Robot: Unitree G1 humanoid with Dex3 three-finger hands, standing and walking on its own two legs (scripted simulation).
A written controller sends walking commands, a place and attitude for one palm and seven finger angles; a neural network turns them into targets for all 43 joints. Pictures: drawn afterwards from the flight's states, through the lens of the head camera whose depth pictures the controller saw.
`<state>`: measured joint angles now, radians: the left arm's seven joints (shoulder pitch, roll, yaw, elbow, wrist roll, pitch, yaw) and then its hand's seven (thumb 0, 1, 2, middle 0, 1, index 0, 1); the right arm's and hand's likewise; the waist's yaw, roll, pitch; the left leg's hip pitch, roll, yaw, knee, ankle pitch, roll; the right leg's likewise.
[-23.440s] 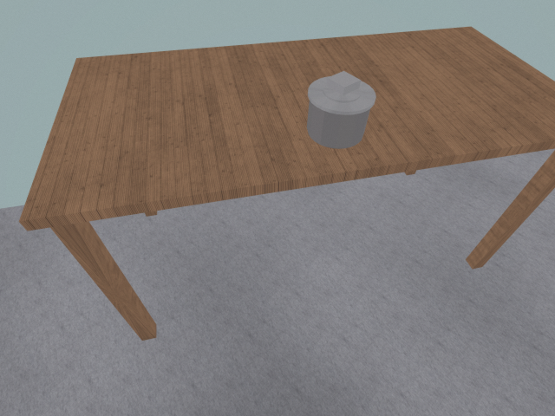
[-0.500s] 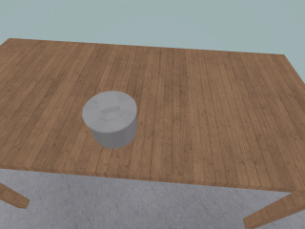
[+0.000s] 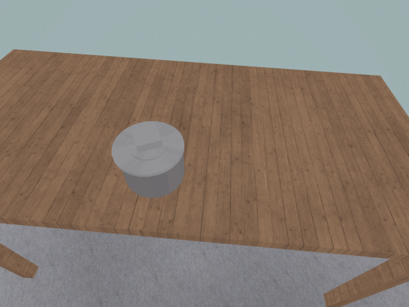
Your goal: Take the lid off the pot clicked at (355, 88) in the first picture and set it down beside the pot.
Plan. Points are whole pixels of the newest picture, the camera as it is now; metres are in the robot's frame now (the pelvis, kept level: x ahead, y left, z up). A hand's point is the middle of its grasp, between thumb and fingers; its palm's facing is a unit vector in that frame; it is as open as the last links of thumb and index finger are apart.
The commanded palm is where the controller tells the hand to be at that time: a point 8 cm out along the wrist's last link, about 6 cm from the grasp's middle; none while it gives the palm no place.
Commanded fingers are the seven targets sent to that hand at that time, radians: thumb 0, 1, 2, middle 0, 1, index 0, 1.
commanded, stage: lift the closed hand beside the body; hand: left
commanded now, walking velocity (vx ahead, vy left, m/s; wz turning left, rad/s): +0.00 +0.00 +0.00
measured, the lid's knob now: (146, 137) +0.42 +0.16 +0.09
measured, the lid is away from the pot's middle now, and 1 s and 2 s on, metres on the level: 0.00 0.00 0.00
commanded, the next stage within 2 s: raise the hand higher, near the body in 0.72 s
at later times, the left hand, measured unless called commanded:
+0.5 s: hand out of the picture +0.11 +0.17 -0.04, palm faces +0.19 -0.96 -0.20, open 4.5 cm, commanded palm +0.06 +0.23 -0.01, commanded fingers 0.00 0.90 0.90 -1.12 -1.31 -1.12 -1.31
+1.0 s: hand out of the picture +0.09 +0.22 +0.02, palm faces +0.29 -0.88 -0.38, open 3.1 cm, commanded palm +0.04 +0.25 +0.05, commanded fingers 0.00 0.90 0.90 -1.30 -1.50 -1.30 -1.50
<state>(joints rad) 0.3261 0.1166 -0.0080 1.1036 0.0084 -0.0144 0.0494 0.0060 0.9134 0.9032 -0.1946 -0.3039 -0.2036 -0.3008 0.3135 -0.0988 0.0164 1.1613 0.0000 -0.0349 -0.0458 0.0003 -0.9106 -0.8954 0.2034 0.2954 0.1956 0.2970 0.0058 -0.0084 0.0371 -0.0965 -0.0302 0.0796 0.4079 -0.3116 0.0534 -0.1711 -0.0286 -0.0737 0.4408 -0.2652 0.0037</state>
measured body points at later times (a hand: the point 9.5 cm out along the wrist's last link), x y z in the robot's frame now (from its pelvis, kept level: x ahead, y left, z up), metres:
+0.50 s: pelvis -0.03 -0.01 +0.00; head -0.05 +0.00 +0.45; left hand +0.09 +0.22 -0.02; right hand +0.18 -0.24 -0.06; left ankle -0.06 +0.08 -0.74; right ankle -0.02 -0.12 -0.74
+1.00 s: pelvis -0.04 -0.02 +0.00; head -0.05 -0.04 +0.45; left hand +0.07 +0.26 +0.05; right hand +0.15 -0.23 -0.08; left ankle -0.06 +0.08 -0.74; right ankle -0.02 -0.12 -0.74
